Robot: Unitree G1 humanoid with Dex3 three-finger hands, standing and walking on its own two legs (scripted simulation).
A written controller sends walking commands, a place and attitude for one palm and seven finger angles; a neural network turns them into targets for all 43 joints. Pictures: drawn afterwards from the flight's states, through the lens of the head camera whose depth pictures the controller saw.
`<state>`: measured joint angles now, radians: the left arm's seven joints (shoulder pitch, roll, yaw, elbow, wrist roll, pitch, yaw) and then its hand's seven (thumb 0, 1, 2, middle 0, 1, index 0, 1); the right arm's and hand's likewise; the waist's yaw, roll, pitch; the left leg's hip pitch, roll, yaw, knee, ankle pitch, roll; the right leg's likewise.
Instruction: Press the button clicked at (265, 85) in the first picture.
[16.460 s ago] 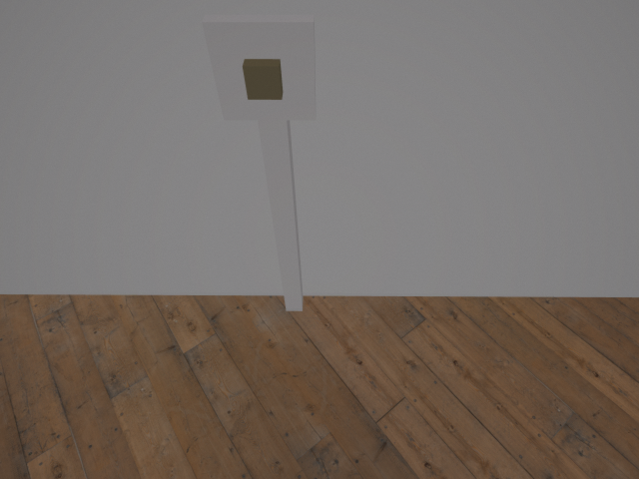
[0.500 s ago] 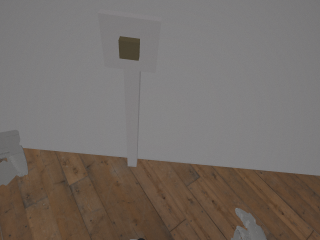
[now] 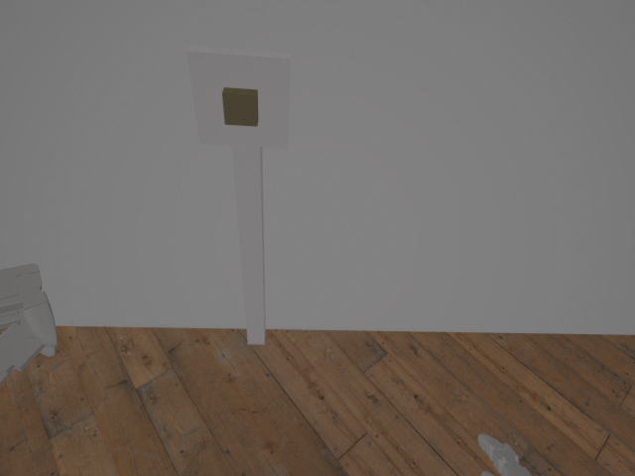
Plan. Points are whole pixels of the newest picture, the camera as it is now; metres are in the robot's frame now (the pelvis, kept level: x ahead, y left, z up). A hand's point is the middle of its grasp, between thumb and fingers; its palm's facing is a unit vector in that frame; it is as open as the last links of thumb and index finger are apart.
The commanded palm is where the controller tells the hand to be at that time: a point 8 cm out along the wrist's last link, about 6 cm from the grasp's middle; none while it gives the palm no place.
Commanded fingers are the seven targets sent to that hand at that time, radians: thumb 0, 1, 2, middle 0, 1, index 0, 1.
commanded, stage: stop stepping back and stand still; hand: left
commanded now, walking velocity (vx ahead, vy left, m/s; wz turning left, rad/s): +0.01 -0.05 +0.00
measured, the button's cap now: (241, 106) +0.71 +0.20 +0.15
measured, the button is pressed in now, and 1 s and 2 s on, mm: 0 0 0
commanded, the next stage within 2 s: let the arm hang, fingers relaxed in 1.12 s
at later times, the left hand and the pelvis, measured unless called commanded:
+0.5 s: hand (21, 383) +0.15 +0.26 +0.17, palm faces +0.45 -0.83 -0.32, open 3.1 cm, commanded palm +0.06 +0.29 +0.19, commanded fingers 0.00 0.90 0.90 -1.30 -1.50 -1.30 -1.50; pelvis -0.06 +0.01 +0.01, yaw +2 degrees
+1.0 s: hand (49, 348) +0.17 +0.25 +0.17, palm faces +0.35 -0.83 -0.44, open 3.1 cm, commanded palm +0.10 +0.30 +0.19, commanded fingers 0.00 0.90 0.90 -1.30 -1.50 -1.30 -1.50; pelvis -0.02 +0.02 +0.01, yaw +2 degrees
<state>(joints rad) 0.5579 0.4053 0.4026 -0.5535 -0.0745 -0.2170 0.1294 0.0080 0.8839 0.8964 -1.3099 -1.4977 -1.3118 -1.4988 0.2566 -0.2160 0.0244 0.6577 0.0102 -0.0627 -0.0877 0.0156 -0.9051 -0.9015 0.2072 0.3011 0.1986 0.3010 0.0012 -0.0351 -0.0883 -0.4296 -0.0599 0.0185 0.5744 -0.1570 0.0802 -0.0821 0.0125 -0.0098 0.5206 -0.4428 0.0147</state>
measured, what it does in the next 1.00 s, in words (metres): steps on the spot: left foot, then right foot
